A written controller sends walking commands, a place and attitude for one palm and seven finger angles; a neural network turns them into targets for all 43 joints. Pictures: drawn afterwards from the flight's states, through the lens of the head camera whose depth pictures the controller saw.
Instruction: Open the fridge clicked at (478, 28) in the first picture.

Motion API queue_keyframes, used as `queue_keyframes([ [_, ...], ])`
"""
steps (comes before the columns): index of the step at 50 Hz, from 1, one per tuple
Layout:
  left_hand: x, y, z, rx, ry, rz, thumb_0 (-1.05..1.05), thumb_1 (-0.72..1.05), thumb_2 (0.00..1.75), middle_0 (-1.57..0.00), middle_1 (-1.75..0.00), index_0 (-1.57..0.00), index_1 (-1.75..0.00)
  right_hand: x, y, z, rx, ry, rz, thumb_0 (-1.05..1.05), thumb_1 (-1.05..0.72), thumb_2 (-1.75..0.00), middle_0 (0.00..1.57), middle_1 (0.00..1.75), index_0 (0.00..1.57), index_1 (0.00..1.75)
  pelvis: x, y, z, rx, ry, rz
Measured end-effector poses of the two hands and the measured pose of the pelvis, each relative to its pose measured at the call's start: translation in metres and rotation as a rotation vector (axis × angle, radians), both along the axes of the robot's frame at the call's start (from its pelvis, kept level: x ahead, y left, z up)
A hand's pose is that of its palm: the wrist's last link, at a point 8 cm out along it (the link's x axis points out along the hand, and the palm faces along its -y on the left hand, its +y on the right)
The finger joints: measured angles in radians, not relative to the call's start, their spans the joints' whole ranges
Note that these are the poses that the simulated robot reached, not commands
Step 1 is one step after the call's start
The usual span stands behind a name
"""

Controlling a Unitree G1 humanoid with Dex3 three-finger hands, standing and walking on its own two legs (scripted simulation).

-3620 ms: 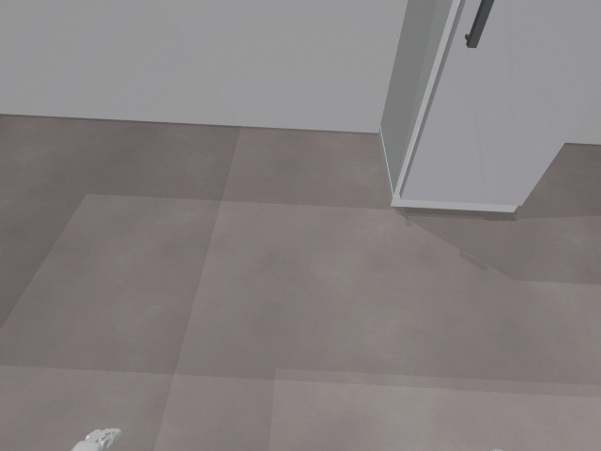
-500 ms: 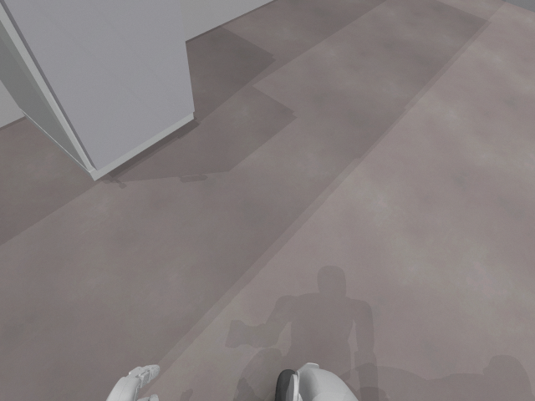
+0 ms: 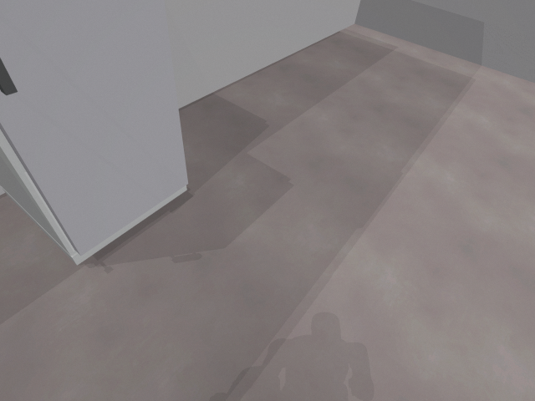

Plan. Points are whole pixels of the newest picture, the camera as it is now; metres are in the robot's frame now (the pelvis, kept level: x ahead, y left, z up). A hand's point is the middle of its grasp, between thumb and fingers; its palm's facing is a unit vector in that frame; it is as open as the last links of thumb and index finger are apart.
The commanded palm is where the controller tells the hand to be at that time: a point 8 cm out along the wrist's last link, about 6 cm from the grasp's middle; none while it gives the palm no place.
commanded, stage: walk to a spot facing it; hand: left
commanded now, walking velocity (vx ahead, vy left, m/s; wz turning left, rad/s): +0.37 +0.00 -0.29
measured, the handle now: out of the picture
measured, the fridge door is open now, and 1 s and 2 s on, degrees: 0 0 0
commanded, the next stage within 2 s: turn to face it in 0.74 s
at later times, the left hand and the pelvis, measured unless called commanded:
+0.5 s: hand (217, 305) +0.34 +0.12 -0.17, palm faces -0.16 -0.96 -0.22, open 7.3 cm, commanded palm none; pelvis +0.22 -0.06 -0.01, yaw -10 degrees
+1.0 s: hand (228, 285) +0.39 +0.10 -0.19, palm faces +0.04 -0.99 -0.11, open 7.4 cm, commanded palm none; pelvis +0.43 -0.05 +0.00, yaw -2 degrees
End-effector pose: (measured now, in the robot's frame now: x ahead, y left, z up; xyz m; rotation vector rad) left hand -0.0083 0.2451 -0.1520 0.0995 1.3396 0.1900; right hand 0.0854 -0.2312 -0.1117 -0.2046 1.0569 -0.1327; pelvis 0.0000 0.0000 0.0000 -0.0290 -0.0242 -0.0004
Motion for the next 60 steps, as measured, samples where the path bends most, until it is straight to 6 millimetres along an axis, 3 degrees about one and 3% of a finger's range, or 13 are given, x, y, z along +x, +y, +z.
queue_keyframes([
  [7,0.07,0.003,0.02,-0.027,0.018,-0.054,0.0,0.91,0.9,-0.2,-0.29,-0.2,-0.3,-0.017,0.01,0.007,-0.004,0.151,-0.134,-0.01,-0.94,-0.9,0.21,0.3,0.2,0.3,0.055,0.013,0.02,0.011,0.006,-0.049],
  [13,0.146,-0.011,0.024,-0.033,0.012,-0.104,0.0,0.91,0.9,-0.2,-0.29,-0.2,-0.3,-0.043,0.019,0.002,0.041,0.343,-0.235,0.0,-0.92,-0.9,0.2,0.3,0.2,0.3,0.106,0.006,0.023,0.029,0.018,-0.094],
  [19,0.245,-0.037,0.022,-0.003,-0.003,-0.22,0.01,0.93,0.9,-0.2,-0.29,-0.2,-0.3,-0.048,0.025,-0.01,0.125,0.487,-0.346,0.0,-0.91,-0.9,0.2,0.3,0.2,0.3,0.164,-0.018,0.013,0.04,0.021,-0.146],
  [23,0.319,-0.066,0.014,0.026,-0.09,-0.277,0.0,0.92,0.9,-0.2,-0.29,-0.2,-0.3,-0.034,0.016,-0.03,0.186,0.574,-0.388,0.0,-0.91,-0.9,0.21,0.3,0.2,0.3,0.208,-0.046,-0.007,0.04,0.016,-0.171],
  [25,0.344,-0.079,0.014,0.034,-0.138,-0.269,0.0,0.92,0.9,-0.2,-0.29,-0.2,-0.3,-0.012,0.004,-0.035,0.199,0.581,-0.386,0.0,-0.91,-0.9,0.21,0.3,0.2,0.3,0.224,-0.058,-0.009,0.039,0.008,-0.175],
  [28,0.363,-0.093,0.022,0.03,-0.156,-0.242,0.0,0.91,0.9,-0.2,-0.29,-0.2,-0.3,0.045,-0.022,-0.034,0.178,0.496,-0.36,0.01,-0.91,-0.9,0.21,0.3,0.2,0.3,0.247,-0.069,0.0,0.038,-0.004,-0.169],
  [33,0.375,-0.099,0.035,0.042,-0.117,-0.223,-0.01,0.93,0.9,-0.2,-0.3,-0.2,-0.3,0.165,-0.064,-0.023,0.119,0.257,-0.303,0.0,-0.91,-0.9,0.2,0.3,0.19,0.3,0.287,-0.079,0.015,0.028,0.0,-0.168],
  [37,0.377,-0.106,0.033,0.015,-0.062,-0.199,-0.01,0.93,0.9,-0.2,-0.3,-0.2,-0.3,0.241,-0.088,-0.01,0.069,0.141,-0.266,0.01,-0.93,-0.9,0.2,0.3,0.19,0.3,0.319,-0.079,0.019,0.015,0.002,-0.151],
  [42,0.38,-0.111,0.021,-0.036,0.011,-0.135,0.0,0.91,0.9,-0.2,-0.3,-0.2,-0.3,0.319,-0.091,-0.001,0.041,0.097,-0.184,0.0,-0.93,-0.9,0.2,0.3,0.19,0.3,0.361,-0.075,0.016,-0.004,0.004,-0.111],
  [47,0.384,-0.104,0.003,-0.074,0.107,-0.057,0.0,0.91,0.9,-0.2,-0.3,-0.2,-0.3,0.389,-0.07,-0.006,0.017,0.107,-0.089,0.0,-0.92,-0.9,0.2,0.3,0.19,0.3,0.409,-0.061,0.005,-0.015,0.004,-0.066],
  [49,0.391,-0.094,-0.007,-0.082,0.145,-0.03,0.0,0.9,0.9,-0.2,-0.3,-0.2,-0.3,0.412,-0.06,-0.012,0.005,0.1,-0.065,0.0,-0.91,-0.9,0.2,0.3,0.19,0.3,0.428,-0.051,-0.004,-0.011,0.003,-0.048],
  [52,0.413,-0.077,-0.007,-0.063,0.149,-0.014,0.0,0.9,0.9,-0.2,-0.3,-0.2,-0.3,0.428,-0.045,-0.013,0.008,0.11,-0.051,0.0,-0.91,-0.9,0.2,0.3,0.19,0.3,0.441,-0.043,-0.003,-0.008,-0.002,-0.034],
  [60,0.514,-0.036,0.019,0.034,-0.083,0.006,0.0,0.91,0.9,-0.2,-0.29,-0.2,-0.3,0.436,-0.047,-0.002,-0.015,0.179,-0.039,-0.01,-0.93,-0.9,0.21,0.3,0.2,0.3,0.46,-0.039,0.012,-0.004,0.013,0.036],
])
